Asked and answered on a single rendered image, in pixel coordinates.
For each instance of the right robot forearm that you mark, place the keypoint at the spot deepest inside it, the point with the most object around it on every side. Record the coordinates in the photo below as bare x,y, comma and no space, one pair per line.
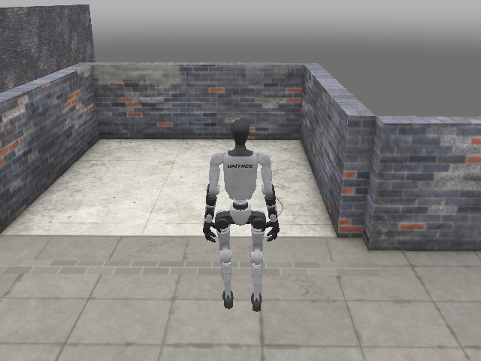
271,206

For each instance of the robot right upper arm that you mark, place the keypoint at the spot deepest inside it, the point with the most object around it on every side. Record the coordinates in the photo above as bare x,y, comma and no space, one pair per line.
264,160

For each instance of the robot left hand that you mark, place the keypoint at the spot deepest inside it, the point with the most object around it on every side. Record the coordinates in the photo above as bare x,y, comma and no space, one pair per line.
207,231

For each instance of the robot left foot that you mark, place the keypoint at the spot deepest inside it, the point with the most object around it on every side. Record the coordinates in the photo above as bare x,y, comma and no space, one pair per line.
228,303

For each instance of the left robot forearm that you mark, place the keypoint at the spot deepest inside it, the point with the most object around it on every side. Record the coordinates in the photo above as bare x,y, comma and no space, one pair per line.
210,206

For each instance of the robot left upper arm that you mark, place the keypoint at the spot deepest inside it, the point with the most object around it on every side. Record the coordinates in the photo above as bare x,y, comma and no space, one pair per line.
216,160

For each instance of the robot head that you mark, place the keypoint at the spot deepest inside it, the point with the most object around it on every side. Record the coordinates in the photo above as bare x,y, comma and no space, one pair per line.
240,130

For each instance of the robot right hand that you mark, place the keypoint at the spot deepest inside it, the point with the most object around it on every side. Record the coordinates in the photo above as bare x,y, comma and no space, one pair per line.
274,230

